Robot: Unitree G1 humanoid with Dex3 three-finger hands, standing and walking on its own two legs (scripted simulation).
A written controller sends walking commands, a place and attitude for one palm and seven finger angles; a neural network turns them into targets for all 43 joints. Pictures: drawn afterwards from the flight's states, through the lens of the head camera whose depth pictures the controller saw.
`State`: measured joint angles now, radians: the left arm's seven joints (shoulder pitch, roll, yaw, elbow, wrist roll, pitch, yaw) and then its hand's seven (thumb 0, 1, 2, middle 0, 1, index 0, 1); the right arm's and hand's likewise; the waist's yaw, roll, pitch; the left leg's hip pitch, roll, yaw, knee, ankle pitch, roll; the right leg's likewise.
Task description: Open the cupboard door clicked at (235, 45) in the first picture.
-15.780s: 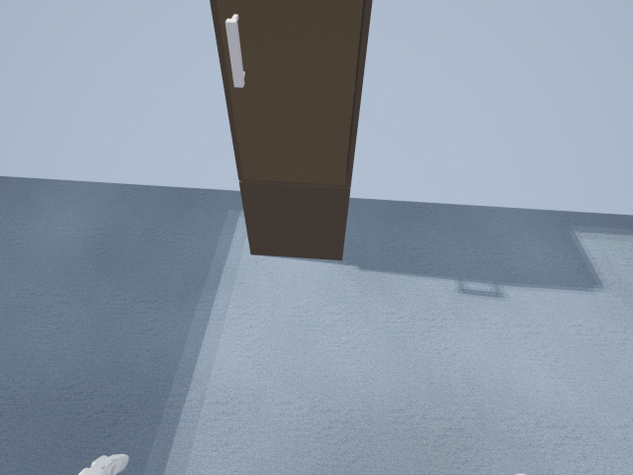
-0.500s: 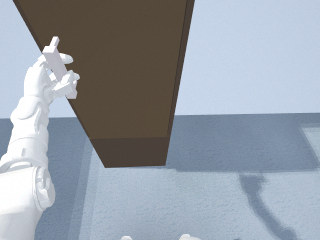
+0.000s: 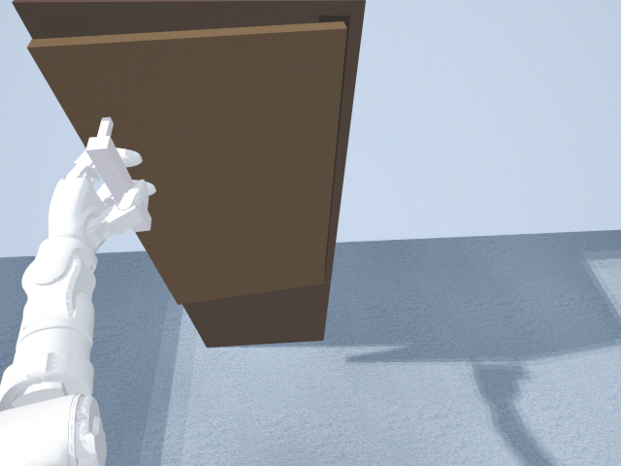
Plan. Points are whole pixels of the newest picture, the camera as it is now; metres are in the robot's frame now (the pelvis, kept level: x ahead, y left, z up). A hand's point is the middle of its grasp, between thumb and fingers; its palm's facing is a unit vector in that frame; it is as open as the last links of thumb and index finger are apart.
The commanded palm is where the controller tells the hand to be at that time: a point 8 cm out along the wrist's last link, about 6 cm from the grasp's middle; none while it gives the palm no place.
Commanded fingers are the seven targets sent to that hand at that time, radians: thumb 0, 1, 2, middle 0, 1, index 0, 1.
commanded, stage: pull the door open along its arc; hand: left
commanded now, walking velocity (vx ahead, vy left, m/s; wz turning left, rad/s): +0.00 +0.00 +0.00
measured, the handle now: (125, 177) +0.47 +0.24 +0.10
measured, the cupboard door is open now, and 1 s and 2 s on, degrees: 6 47 49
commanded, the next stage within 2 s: open thumb and fingers to let go in 1.08 s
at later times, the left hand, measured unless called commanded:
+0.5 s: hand (180, 269) +0.32 +0.14 +0.11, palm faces +0.49 -0.87 +0.01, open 6.1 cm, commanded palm +0.27 +0.18 +0.11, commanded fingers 0.00 0.90 0.90 -0.40 -1.35 -0.40 -1.35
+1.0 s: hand (233, 320) +0.26 +0.08 +0.12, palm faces +0.38 -0.92 +0.06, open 6.4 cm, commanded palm +0.18 +0.10 +0.11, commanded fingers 0.00 0.90 0.90 -0.40 -1.35 -0.40 -1.35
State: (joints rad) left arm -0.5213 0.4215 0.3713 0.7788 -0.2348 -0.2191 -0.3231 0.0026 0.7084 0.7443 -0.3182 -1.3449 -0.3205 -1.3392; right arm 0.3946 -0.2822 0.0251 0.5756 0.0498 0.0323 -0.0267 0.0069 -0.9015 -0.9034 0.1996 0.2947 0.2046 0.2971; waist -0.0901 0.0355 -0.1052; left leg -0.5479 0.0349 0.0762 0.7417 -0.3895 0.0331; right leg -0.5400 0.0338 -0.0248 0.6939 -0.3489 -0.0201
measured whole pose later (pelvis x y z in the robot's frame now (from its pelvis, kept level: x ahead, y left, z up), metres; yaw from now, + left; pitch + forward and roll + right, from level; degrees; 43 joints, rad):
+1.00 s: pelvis +0.00 -0.03 +0.01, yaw +3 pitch +0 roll +0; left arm 0.27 -0.10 -0.18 -0.21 0.00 0.03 0.42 0.03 0.68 0.71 -0.26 -1.29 -0.30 -1.30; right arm 0.23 -0.22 -0.01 0.57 -0.03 0.05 0.00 0.01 -0.90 -0.90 0.20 0.29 0.20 0.30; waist 0.00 0.05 -0.06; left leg -0.27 0.02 0.03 0.62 -0.35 -0.01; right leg -0.26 0.02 -0.07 0.61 -0.35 -0.05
